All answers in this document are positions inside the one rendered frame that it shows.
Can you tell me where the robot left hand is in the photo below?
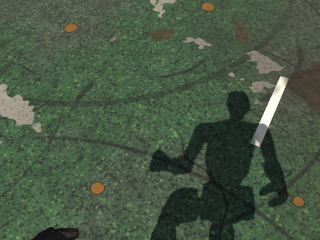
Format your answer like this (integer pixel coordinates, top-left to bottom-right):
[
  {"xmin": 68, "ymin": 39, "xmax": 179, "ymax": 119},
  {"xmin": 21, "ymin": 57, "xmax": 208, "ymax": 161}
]
[{"xmin": 31, "ymin": 227, "xmax": 79, "ymax": 240}]

